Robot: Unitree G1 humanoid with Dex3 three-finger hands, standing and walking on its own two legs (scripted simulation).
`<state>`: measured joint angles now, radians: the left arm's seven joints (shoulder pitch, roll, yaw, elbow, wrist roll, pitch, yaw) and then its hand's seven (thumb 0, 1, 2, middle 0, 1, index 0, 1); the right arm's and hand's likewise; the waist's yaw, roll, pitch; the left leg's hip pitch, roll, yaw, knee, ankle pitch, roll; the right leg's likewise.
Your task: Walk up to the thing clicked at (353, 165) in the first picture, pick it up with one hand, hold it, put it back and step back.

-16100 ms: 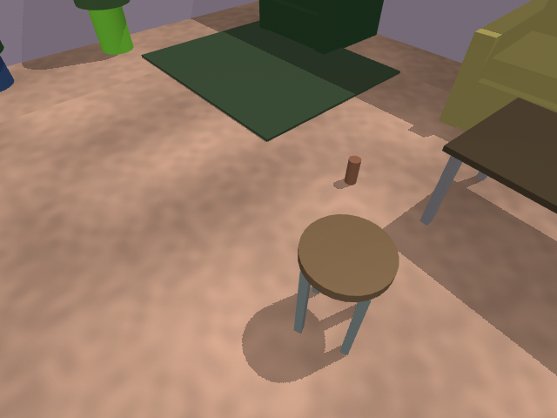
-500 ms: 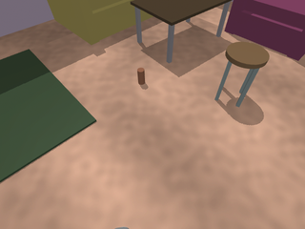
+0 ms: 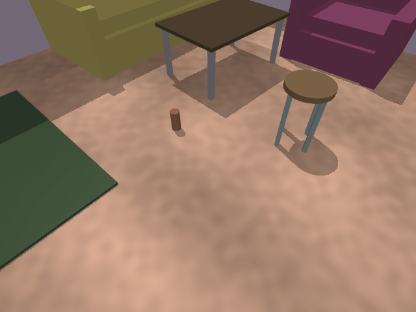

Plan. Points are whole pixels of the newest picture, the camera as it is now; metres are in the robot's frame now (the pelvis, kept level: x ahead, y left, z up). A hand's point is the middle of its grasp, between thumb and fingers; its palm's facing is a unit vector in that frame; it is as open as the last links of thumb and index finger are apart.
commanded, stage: walk up
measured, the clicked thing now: (175, 119) +1.45 +0.28 -0.69
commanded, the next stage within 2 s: stand in 0.30 s
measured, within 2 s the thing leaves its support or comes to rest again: neither
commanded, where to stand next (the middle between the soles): +0.06 +0.01 m, yaw +2 degrees
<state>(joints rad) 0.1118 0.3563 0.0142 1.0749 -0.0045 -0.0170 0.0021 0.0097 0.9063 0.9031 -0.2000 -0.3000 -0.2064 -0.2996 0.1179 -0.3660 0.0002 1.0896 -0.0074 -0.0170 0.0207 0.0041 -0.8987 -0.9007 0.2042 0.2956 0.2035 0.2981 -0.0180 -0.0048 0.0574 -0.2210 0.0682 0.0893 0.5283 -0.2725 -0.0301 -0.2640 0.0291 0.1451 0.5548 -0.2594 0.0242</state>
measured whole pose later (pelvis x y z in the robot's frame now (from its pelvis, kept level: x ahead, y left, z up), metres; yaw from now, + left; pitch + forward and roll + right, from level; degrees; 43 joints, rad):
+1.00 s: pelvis +0.02 +0.01 +0.01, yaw +2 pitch -1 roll +0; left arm 0.10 0.35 0.01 1.14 0.01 -0.01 0.00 0.01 0.91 0.90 -0.20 -0.30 -0.21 -0.30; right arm 0.07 -0.35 -0.02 1.14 -0.01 0.00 0.02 0.00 -0.90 -0.90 0.20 0.30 0.20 0.30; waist -0.01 -0.01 0.05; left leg -0.12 0.04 0.06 0.35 -0.20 -0.02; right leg -0.14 0.00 0.11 0.35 -0.19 0.04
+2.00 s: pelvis +0.02 +0.01 +0.01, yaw +3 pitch -1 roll +0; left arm 0.12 0.35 0.00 1.12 0.01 -0.01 0.00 0.01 0.91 0.90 -0.20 -0.30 -0.21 -0.30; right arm 0.10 -0.35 -0.02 1.14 -0.01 0.00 0.02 0.00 -0.90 -0.90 0.20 0.30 0.20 0.30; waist -0.01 -0.01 0.05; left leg -0.12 0.03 0.05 0.34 -0.20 -0.01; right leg -0.12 -0.02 0.10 0.34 -0.19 0.04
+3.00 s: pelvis +0.04 +0.01 +0.01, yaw +1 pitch -1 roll +0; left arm 0.18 0.38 0.04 1.07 0.04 0.00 -0.04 0.01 0.91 0.90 -0.20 -0.30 -0.21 -0.30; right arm 0.17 -0.35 -0.07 1.06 -0.03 -0.04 0.05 0.00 -0.90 -0.90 0.21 0.30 0.20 0.30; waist 0.00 -0.01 0.02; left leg -0.11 0.04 0.07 0.39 -0.28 0.02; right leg -0.25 -0.02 0.05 0.65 -0.42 0.00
